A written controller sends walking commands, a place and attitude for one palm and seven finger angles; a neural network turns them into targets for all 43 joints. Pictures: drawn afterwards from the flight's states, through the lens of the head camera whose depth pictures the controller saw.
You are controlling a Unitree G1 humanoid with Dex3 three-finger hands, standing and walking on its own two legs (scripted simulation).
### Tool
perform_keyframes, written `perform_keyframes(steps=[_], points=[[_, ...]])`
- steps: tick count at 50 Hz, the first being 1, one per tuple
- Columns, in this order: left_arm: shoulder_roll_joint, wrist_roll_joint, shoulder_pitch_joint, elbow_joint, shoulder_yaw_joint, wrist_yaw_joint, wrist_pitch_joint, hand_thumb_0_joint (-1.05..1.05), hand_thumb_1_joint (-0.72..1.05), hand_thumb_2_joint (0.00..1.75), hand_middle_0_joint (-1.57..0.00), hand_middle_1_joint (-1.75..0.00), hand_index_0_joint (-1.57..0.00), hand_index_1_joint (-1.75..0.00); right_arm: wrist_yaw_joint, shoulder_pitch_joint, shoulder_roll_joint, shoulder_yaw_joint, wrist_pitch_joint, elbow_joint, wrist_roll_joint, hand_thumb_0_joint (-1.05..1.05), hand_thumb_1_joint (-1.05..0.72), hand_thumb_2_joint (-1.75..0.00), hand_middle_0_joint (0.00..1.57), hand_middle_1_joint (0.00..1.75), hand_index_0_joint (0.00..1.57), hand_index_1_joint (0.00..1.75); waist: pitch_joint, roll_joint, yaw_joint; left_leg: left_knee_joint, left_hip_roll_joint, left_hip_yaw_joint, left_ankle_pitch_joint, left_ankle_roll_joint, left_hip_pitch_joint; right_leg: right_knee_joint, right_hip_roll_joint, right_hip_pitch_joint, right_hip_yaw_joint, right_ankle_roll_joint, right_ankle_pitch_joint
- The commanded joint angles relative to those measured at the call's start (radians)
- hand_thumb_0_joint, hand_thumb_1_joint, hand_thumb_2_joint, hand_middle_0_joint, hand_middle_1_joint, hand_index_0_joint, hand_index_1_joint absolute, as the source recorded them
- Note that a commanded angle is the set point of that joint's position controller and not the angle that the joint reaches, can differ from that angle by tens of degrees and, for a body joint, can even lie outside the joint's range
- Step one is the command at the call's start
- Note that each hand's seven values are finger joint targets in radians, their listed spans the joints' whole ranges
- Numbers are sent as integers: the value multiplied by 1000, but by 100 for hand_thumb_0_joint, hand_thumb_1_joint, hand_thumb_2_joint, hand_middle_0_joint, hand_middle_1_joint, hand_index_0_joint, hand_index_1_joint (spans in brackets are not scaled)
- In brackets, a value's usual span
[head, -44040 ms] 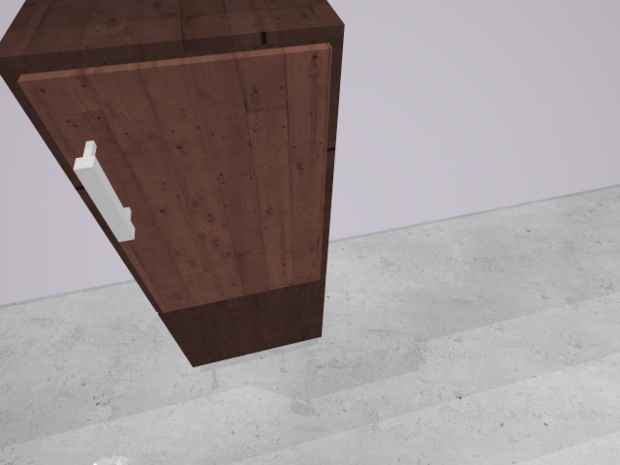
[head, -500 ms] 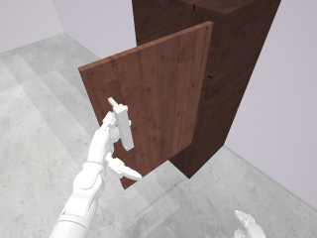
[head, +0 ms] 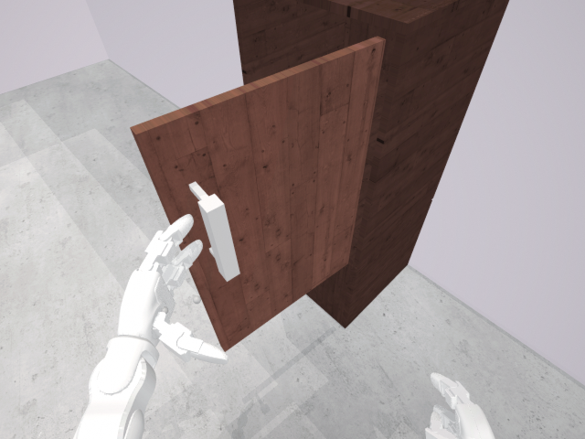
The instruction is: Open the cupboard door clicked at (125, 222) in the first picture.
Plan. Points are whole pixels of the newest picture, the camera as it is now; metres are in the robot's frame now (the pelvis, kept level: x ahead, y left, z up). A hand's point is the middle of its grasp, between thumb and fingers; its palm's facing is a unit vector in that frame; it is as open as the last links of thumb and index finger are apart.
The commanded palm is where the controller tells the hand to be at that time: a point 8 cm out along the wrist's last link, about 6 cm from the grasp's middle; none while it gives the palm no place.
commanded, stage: slide the hand sideways off the handle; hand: left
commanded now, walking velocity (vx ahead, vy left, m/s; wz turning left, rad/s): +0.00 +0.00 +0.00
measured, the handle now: (213, 232) +0.37 +0.14 +0.09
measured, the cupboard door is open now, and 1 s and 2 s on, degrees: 84 84 84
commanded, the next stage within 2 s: draw the hand back to the body in 0.50 s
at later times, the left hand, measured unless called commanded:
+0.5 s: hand (145, 330) +0.23 +0.19 +0.08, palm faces +0.02 -1.00 -0.04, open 16.3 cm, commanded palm +0.21 +0.24 +0.09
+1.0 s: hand (118, 330) +0.21 +0.21 +0.11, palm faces +0.02 -1.00 -0.06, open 16.3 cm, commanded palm +0.19 +0.27 +0.12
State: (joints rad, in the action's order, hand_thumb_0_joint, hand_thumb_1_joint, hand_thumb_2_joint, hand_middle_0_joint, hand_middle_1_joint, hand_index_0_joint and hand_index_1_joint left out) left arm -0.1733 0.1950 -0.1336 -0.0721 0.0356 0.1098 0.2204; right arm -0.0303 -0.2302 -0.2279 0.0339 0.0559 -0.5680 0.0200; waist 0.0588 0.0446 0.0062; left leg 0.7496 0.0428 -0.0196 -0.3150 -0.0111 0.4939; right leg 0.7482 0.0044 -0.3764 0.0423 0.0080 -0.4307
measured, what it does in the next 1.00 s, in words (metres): stands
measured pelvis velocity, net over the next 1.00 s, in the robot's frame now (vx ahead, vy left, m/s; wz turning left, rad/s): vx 0.00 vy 0.01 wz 0.02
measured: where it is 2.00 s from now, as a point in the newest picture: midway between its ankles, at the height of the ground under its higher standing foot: outside the picture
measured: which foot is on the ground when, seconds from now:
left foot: down 0.00-1.00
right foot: down 0.00-1.00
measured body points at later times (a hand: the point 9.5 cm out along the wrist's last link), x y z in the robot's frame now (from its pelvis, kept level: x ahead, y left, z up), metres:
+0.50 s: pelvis +0.01 -0.01 -0.01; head +0.01 -0.02 +0.44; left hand +0.22 +0.25 +0.09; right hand +0.19 -0.24 -0.08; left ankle +0.04 +0.13 -0.71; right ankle -0.03 -0.11 -0.71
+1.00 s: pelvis +0.00 +0.01 +0.00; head +0.00 -0.01 +0.45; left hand +0.21 +0.26 +0.12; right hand +0.19 -0.21 -0.07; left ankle +0.04 +0.13 -0.71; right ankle -0.03 -0.11 -0.71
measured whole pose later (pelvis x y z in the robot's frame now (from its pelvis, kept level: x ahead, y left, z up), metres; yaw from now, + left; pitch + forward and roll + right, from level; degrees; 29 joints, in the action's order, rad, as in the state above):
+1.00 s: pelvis +0.00 +0.01 +0.00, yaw +1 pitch +3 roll -1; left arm -0.28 0.33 -0.35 0.16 0.22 0.29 0.11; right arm -0.08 -0.26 -0.25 0.06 0.18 -0.55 0.04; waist 0.08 0.07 0.03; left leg 0.76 0.04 0.01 -0.32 -0.01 0.48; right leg 0.73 0.01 -0.34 0.07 0.00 -0.43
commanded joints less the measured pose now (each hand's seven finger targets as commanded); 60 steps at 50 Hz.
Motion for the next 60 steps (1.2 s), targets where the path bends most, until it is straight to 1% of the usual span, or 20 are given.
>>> perform_keyframes(steps=[1,2,9,13,16,18,23,24,26,29,31,36,42,44,50,55,56,57,58,60], points=[[-101,26,202,257,76,23,74,0,-50,30,-15,-30,-15,-30,-15,105,-106,-46,71,160,7,0,-90,-90,20,30,20,30,165,-32,-9,-86,-45,21,112,31,-183,-125,-34,-64,4,1,267],[-99,28,182,275,75,30,76,0,-50,30,-15,-30,-15,-30,-17,102,-106,-49,76,165,6,0,-90,-90,20,30,20,30,192,-35,-5,-80,-47,22,131,32,-192,-117,-34,-55,3,1,289],[-140,56,86,298,122,78,70,0,-50,30,-15,-30,-15,-30,-24,101,-111,-48,89,175,8,0,-90,-90,20,30,20,30,170,-42,0,-62,-51,20,150,35,-168,-113,-28,-47,-4,-5,335],[-203,89,15,273,208,111,68,0,-50,30,-15,-30,-15,-30,-33,91,-119,-48,89,174,8,0,-90,-90,20,30,20,30,166,-77,11,-50,-54,18,153,34,-134,-119,-25,-20,-20,-11,358],[-178,108,12,301,192,144,76,0,-50,30,-15,-30,-15,-30,-36,96,-117,-47,100,180,13,0,-90,-90,20,30,20,30,164,-17,8,-48,-56,19,153,33,-147,-110,-27,-41,-15,-9,356],[-207,123,-16,301,220,162,80,0,-50,30,-15,-30,-15,-30,-40,88,-125,-50,109,179,14,0,-90,-90,20,30,20,30,160,-53,5,-35,-55,22,159,34,-132,-112,-24,-33,-23,-14,372],[-244,153,-76,292,274,208,80,0,-50,30,-15,-30,-15,-30,-48,78,-132,-53,126,182,17,0,-90,-90,20,30,20,30,162,-61,10,-21,-55,25,162,33,-114,-107,-22,-39,-31,-20,385],[-215,157,-43,302,240,217,80,0,-50,30,-15,-30,-15,-30,-49,83,-131,-49,130,182,17,0,-90,-90,20,30,20,30,151,-39,0,-20,-58,25,152,33,-112,-107,-18,-54,-32,-20,375],[-209,158,18,324,221,222,81,0,-50,30,-15,-30,-15,-30,-52,81,-133,-50,142,177,20,0,-90,-90,20,30,20,30,145,0,-8,-20,-57,32,137,33,-123,-105,-24,-87,-23,-14,328],[-180,147,14,333,176,212,79,0,-50,30,-15,-30,-15,-30,-54,76,-133,-51,161,179,20,0,-90,-90,20,30,20,30,153,-19,-13,-23,-53,42,109,35,-127,-103,-27,-108,-13,-11,263],[-231,139,30,350,220,195,75,0,-50,30,-15,-30,-15,-30,-56,72,-136,-52,167,175,20,0,-90,-90,20,30,20,30,163,-10,-4,-30,-51,47,100,34,-129,-102,-28,-107,-10,-7,241],[-267,136,-47,371,287,162,40,0,-50,30,-15,-30,-15,-30,-56,81,-125,-42,168,182,20,0,-90,-90,20,30,20,30,176,0,29,-61,-46,42,115,31,-142,-110,-30,-57,2,0,246],[-226,147,-91,434,245,166,-16,0,-50,30,-15,-30,-15,-30,-52,94,-123,-32,178,197,28,0,-90,-90,20,30,20,30,137,21,22,-95,-43,43,104,29,-166,-133,-37,-55,19,-3,236],[-240,152,-111,425,264,170,-34,0,-50,30,-15,-30,-15,-30,-55,96,-127,-33,183,194,29,0,-90,-90,20,30,20,30,108,-24,21,-99,-41,44,88,31,-153,-152,-37,-50,15,-7,219],[-279,166,-66,469,313,185,-57,0,-50,30,-15,-30,-15,-30,-68,97,-130,-28,201,179,30,0,-90,-90,20,30,20,30,117,5,24,-119,-43,51,90,31,-194,-177,-37,-34,15,-4,208],[-291,179,-80,486,327,211,-82,0,-32,37,-16,-30,-16,-30,-74,103,-133,-25,222,171,33,0,-90,-90,20,30,20,30,102,4,27,-137,-44,53,99,32,-214,-198,-37,-15,19,-6,222],[-400,17,3,562,349,35,-68,0,-29,39,-16,-30,-16,-30,-93,153,-118,-26,204,157,11,0,-90,-90,20,30,20,30,37,1,56,-169,-46,25,70,34,-233,-306,-19,-27,-39,3,177],[-294,1,-74,513,293,-40,-83,0,-26,40,-16,-30,-16,-30,-100,141,-103,-19,197,149,2,0,-90,-90,20,30,20,30,-19,-19,32,-187,-44,23,43,31,-247,-336,-7,-38,-29,1,129],[-281,-31,-92,523,271,-88,-90,0,-22,42,-16,-30,-16,-30,-99,138,-110,-21,190,136,-1,0,-90,-90,20,30,20,30,-21,-51,33,-202,-38,27,38,33,-266,-361,-8,-17,-26,0,109],[-269,-73,-162,537,261,-150,-95,0,-15,45,-16,-30,-16,-30,-97,140,-106,-19,167,126,-6,0,-90,-90,20,30,20,30,-2,-4,36,-242,-33,20,62,34,-312,-362,-2,36,-14,1,136]])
